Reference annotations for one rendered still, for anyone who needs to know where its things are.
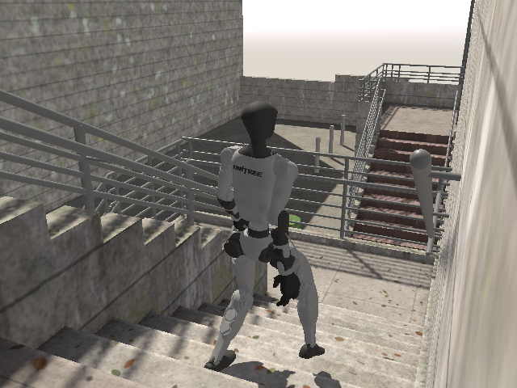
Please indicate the left robot upper arm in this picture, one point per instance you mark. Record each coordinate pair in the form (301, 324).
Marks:
(225, 178)

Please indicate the right robot forearm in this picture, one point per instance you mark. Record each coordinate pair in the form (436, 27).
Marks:
(282, 252)

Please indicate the right robot upper arm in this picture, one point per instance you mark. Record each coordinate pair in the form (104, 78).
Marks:
(286, 173)

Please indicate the robot right hand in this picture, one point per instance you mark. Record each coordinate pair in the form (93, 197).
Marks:
(289, 287)

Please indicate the robot left hand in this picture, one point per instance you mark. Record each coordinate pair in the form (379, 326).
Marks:
(239, 224)

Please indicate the left robot thigh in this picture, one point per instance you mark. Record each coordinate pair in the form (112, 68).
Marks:
(244, 269)

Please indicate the robot left foot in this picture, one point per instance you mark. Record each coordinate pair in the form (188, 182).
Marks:
(226, 360)

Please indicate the left robot forearm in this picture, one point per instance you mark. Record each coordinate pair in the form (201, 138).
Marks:
(230, 208)

